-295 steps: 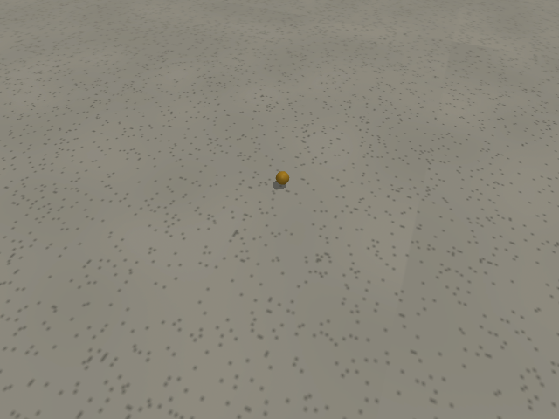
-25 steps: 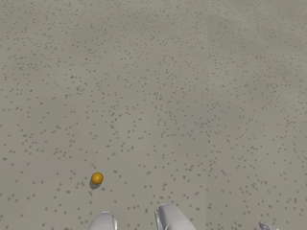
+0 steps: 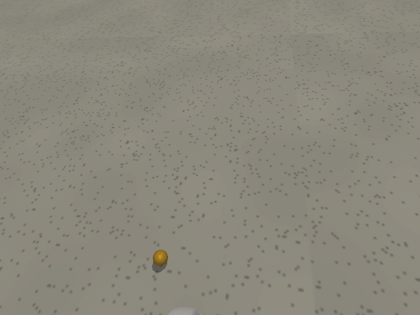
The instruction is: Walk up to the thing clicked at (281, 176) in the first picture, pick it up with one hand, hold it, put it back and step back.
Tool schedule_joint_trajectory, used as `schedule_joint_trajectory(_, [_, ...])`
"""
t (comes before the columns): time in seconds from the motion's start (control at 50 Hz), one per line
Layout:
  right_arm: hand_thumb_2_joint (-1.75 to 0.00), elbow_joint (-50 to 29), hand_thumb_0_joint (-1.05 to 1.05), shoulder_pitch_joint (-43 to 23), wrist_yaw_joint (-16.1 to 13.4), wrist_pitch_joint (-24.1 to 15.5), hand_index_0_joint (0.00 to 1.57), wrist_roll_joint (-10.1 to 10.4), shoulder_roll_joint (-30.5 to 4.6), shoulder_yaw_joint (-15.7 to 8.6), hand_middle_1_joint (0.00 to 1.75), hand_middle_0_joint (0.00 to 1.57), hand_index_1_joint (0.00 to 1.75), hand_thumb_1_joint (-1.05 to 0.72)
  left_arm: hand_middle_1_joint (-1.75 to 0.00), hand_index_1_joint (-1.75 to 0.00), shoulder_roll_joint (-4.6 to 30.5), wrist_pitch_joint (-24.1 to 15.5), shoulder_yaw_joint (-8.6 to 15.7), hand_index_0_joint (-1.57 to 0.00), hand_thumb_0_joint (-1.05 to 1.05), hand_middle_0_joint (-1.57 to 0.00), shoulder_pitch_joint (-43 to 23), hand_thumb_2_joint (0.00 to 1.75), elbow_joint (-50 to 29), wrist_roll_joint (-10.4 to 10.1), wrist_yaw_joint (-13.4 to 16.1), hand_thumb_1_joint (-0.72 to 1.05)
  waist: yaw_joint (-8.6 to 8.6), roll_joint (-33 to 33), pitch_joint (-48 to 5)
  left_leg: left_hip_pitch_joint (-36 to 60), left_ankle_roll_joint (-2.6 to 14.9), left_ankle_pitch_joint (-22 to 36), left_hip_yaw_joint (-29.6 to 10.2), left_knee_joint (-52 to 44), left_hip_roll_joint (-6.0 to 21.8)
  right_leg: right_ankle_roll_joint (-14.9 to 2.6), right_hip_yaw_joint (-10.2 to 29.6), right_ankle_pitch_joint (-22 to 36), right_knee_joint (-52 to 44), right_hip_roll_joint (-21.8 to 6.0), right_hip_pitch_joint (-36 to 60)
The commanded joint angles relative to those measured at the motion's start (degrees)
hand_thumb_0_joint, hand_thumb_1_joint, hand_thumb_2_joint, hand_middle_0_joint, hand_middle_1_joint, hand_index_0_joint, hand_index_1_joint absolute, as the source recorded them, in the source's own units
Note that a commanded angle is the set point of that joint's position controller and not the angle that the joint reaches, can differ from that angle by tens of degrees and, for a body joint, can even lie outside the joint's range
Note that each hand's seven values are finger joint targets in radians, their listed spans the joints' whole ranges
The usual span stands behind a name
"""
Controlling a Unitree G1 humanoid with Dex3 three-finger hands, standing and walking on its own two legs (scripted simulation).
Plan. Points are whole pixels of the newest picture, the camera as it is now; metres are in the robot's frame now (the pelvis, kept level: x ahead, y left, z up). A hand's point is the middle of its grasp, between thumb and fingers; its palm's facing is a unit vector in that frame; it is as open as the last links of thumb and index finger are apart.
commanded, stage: walk up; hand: left
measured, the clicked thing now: (160, 257) +0.48 +0.31 -0.72
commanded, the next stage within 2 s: stand in 1.02 s
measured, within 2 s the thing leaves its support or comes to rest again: neither
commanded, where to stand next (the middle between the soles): +0.11 +0.03 m, yaw +1 degrees
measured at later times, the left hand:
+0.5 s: hand out of the picture +0.10 +0.35 -0.16, palm faces +0.00 -0.95 -0.33, open 7.4 cm
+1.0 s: hand (87, 314) +0.17 +0.29 -0.14, palm faces -0.01 -0.93 -0.36, open 7.4 cm
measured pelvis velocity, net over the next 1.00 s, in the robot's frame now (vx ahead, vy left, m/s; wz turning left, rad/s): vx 0.04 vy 0.03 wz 0.01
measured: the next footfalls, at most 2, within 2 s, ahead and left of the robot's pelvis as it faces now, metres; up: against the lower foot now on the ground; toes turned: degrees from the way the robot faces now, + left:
left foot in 0.24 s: +0.08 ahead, +0.14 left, +0.00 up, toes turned +1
right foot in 0.72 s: +0.12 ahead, -0.08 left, +0.00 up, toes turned +2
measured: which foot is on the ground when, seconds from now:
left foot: up 0.00-0.22, down 0.24-1.00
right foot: down 0.00-0.26, up 0.28-0.70, down 0.72-1.00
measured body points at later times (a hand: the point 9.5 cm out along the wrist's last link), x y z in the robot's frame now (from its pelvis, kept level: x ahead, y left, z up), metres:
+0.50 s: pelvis +0.04 +0.07 +0.01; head +0.05 +0.11 +0.45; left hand +0.10 +0.40 -0.13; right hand +0.06 -0.26 -0.08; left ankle +0.06 +0.17 -0.73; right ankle +0.13 -0.10 -0.65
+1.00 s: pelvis +0.04 +0.03 -0.01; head +0.09 +0.04 +0.44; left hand +0.17 +0.34 -0.12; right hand +0.14 -0.28 -0.12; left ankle +0.04 +0.14 -0.73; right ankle +0.08 -0.08 -0.72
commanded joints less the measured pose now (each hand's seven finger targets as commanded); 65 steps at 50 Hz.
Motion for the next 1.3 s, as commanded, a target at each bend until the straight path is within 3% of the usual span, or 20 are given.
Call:
schedule_joint_trajectory(0.0, [-0.9,-7.29,0.0,-7.92,0.62,-3.77,0.2,-0.47,-11.08,-2.93,0.3,0.2,0.3,-0.9,-0.3,-0.3,18.13,-3.63,6.23,-0.2,0.0,-0.2,6.66,0.9,-2.8,-0.75,1.87,0.9,6.02,-14.63,1.73,-20.19,-0.65,-1.19,-5.74,-10.52,3.86,-10.27,23.99,-8.52,-19.66,-14.97,24.14])
schedule_joint_trajectory(0.14, [-0.9,-3.91,0.0,5.6,3.23,-4.02,0.2,0.87,-10.31,-3.81,0.3,0.2,0.3,-0.9,-0.3,-0.3,21.97,-2.79,5.88,-0.2,0.0,-0.2,-4.73,0.9,-6.76,0.18,-0.14,0.9,-2.7,-23.33,1.31,11.51,1.06,-2.94,7.66,-28.26,5.48,-8.08,9.79,-17.05,-25.1,-10.94,-3.05])
schedule_joint_trajectory(0.2, [-0.9,0.53,0.0,16.41,2.19,-4.27,0.2,0.52,-10.52,-5.4,0.3,0.2,0.3,-0.9,-0.3,-0.3,18.62,-1.75,3.97,-0.2,0.0,-0.2,-5.71,0.9,-6.53,0.52,-0.14,0.9,-8.24,-10.95,-1.82,31.79,1.94,3.58,9.56,-32.69,2.88,-5.89,4.33,-24.25,-8.44,-7.05,-17.77])
schedule_joint_trajectory(0.22, [-0.9,1.1,0.0,19.63,1.45,-4.46,0.2,0.07,-11.22,-5.92,0.3,0.2,0.3,-0.9,-0.3,-0.3,15.86,-1.29,2.93,-0.2,0.0,-0.2,-4.67,0.9,-6.75,0.54,0.12,0.9,-9.51,-2.62,-1.5,37.1,2.9,-2.15,4.07,-34.31,3.51,-4.47,2.06,-23.6,3.98,-4.58,-25.88])
schedule_joint_trajectory(0.26, [-0.9,-4.53,0.0,11.2,0.28,-5.49,0.2,-1.12,-15.2,-5.17,0.3,0.2,0.3,-0.9,-0.3,-0.3,12.68,-1.01,1.15,-0.2,0.0,-0.2,-1.58,0.9,-6.49,-1.35,0.43,0.9,-5.58,6.27,6.42,18.15,6.46,-33.44,-33.07,-58.84,22.7,-1.51,5.35,-5.75,28.94,5.01,-28.7])
schedule_joint_trajectory(0.3, [-0.9,-6.17,0.0,4.26,0.1,-6.33,0.2,0.48,-19.79,-5.77,0.3,0.2,0.3,-0.9,-0.3,-0.3,18.59,-1.32,1.94,-0.2,0.0,-0.2,-1.28,0.9,-4.29,-1.63,0.34,0.9,-3.39,1.32,11.25,8.96,11.67,-41.35,-38.13,-64.62,27.09,-1.79,9.89,-0.1,29.46,-0.82,-24.94])
schedule_joint_trajectory(0.42, [-0.9,-4.25,0.0,3.84,-4.37,-9.05,0.2,1.55,-14.59,-4.13,0.3,0.2,0.3,-0.9,-0.3,-0.3,19.02,3.52,4.36,-0.2,0.0,-0.2,4.29,0.9,-0.12,-0.15,-2.04,0.9,1.1,-5.42,9.02,8.39,4.72,6.09,-9.44,-53.19,19.84,1.55,10.78,9.97,24.03,-0.94,-15.73])
schedule_joint_trajectory(0.5, [-0.9,-6.63,0.0,-1.46,-5.17,-7.2,0.2,0.68,-11.02,-2.65,0.3,0.2,0.3,-0.9,-0.3,-0.3,14.25,5.14,3.21,-0.2,0.0,-0.2,0.86,0.9,-2.28,-2.62,-0.1,0.9,0.83,4.27,4.64,7.14,8.08,47.16,1.59,-44.96,16.93,2.35,10.17,6.53,27.29,5.45,-9.31])
schedule_joint_trajectory(0.54, [-0.9,-7.45,0.0,-3.74,-4.47,-5.79,0.2,0.65,-10.28,-2.44,0.3,0.2,0.3,-0.9,-0.3,-0.3,13.24,4.04,1.8,-0.2,0.0,-0.2,-0.81,0.9,-2.5,-3.92,1.19,0.9,0.19,9.47,1.15,12.67,10.92,51.43,3.61,-42.61,16.09,2.02,7.08,3.2,23.56,5.77,-8.92])
schedule_joint_trajectory(0.7, [-0.9,-7.14,0.0,-1.45,-3.31,-1.48,0.2,2.93,-10.61,-2.49,0.3,0.2,0.3,-0.9,-0.3,-0.3,13.57,1.42,1.54,-0.2,0.0,-0.2,-2.4,0.9,-0.55,-0.66,1.9,0.9,-0.61,-1.71,-12.97,24.09,8.32,34.73,2.56,-21.7,14.12,-0.13,-1.81,17.52,-17.43,3.61,7.14])
schedule_joint_trajectory(0.74, [-0.9,-7.19,0.0,3.96,-4.49,-2.6,0.2,3.8,-8.21,-1.16,0.3,0.2,0.3,-0.9,-0.3,-0.3,20.61,2.05,4.59,-0.2,0.0,-0.2,-3.58,0.9,-3.24,1.9,1.18,0.9,-0.3,-21.31,-15.89,4.53,4.23,4.76,3.76,-11.53,8.62,-9.05,15.95,40.85,-8.65,-9.29,21.97])
schedule_joint_trajectory(0.76, [-0.9,-6.7,0.0,0.66,-6.01,-2.8,0.2,3.72,-8.15,-1.3,0.3,0.2,0.3,-0.9,-0.3,-0.3,21.2,2.82,4.55,-0.2,0.0,-0.2,-6.55,0.9,-5.78,1.15,0.89,0.9,2.32,-29.11,-13.31,0.32,2.83,-17.29,8.79,-7.45,2.37,-18.91,23.25,48.74,-9.18,-15.73,17.49])
schedule_joint_trajectory(0.88, [-0.9,-3.46,0.0,-1.61,-5.96,-4.76,0.2,2.77,-7.83,-0.68,0.3,0.2,0.3,-0.9,-0.3,-0.3,14.35,3.26,2.96,-0.2,0.0,-0.2,-5.31,0.9,-6.97,0.97,0.16,0.9,2.57,-19.06,-8.68,1.59,1.68,-6.05,9.04,-20.83,2.82,-13.15,14.08,44.22,-6.85,-6.89,15.43])
schedule_joint_trajectory(0.96, [-0.9,-0.15,0.0,2.87,-4.58,-6.86,0.2,0.89,-5.89,-0.44,0.3,0.2,0.3,-0.9,-0.3,-0.3,13.42,2.92,1.73,-0.2,0.0,-0.2,-9.23,0.9,-7.16,-1.0,-0.3,0.9,-1.55,-11.11,-10.1,20.23,2.76,7.68,7.25,-44.18,3.77,-8.83,11.04,18.58,-3.18,-6.49,4.16])
schedule_joint_trajectory(1.0, [-0.9,-4.4,0.0,-7.82,-3.71,-6.98,0.2,-1.01,-9.06,-0.6,0.3,0.2,0.3,-0.9,-0.3,-0.3,6.54,2.01,-0.62,-0.2,0.0,-0.2,-6.73,0.9,-5.17,-2.68,0.44,0.9,0.7,10.83,-6.3,22.92,7.35,12.46,-18.64,-52.06,22.27,-1.45,5.22,-1.65,1.82,0.9,-7.96])
schedule_joint_trajectory(1.02, [-0.9,-5.39,0.0,-12.04,-3.12,-6.85,0.2,-0.54,-10.74,-0.89,0.3,0.2,0.3,-0.9,-0.3,-0.3,12.48,1.8,0.89,-0.2,0.0,-0.2,-10.32,0.9,-5.47,-2.74,1.36,0.9,0.33,3.85,-2.65,12.14,12.95,10.88,-17.64,-52.35,24.05,-1.02,5.23,-8.34,4.43,1.77,-1.94])
schedule_joint_trajectory(1.04, [-0.9,-4.85,0.0,-15.32,-2.69,-6.85,0.2,-0.27,-10.02,-0.92,0.3,0.2,0.3,-0.9,-0.3,-0.3,11.85,1.47,0.62,-0.2,0.0,-0.2,-8.75,0.9,-3.66,-2.76,1.57,0.9,2.95,5.19,-1.35,4.97,13.77,4.98,-19.13,-51.67,24.03,-0.69,6.97,-5.4,3.53,-0.03,4.31])
schedule_joint_trajectory(1.12, [-0.9,-2.01,0.0,-13.0,-1.89,-5.78,0.2,1.86,-5.83,0.58,0.3,0.2,0.3,-0.9,-0.3,-0.3,13.26,-0.96,0.6,-0.2,0.0,-0.2,-8.76,0.9,1.08,-1.57,0.5,0.9,1.4,-1.09,-2.25,9.14,2.99,6.83,-2.73,-46.74,11.59,-1.77,7.65,15.1,-15.07,-2.58,13.31])
schedule_joint_trajectory(1.2, [-0.9,2.1,0.0,-10.72,-1.05,-4.72,0.2,1.67,-6.42,0.48,0.3,0.2,0.3,-0.9,-0.3,-0.3,14.05,-1.19,-0.39,-0.2,0.0,-0.2,-13.23,0.9,4.25,-1.08,0.23,0.9,-1.79,-4.42,0.79,15.5,2.86,-6.34,-2.18,-51.19,10.21,-1.73,10.15,-3.02,-22.24,-3.84,3.73])
schedule_joint_trajectory(1.28, [-0.9,4.51,0.0,-11.13,-0.77,-4.86,0.2,1.61,-5.84,0.76,0.3,0.2,0.3,-0.9,-0.3,-0.3,12.83,-1.92,-1.44,-0.2,0.0,-0.2,-12.63,0.9,7.25,-1.67,0.24,0.9,-1.39,-6.95,-1.5,18.79,2.86,2.82,-0.88,-49.64,10.38,-1.54,10.0,2.59,-25.35,-5.07,6.05])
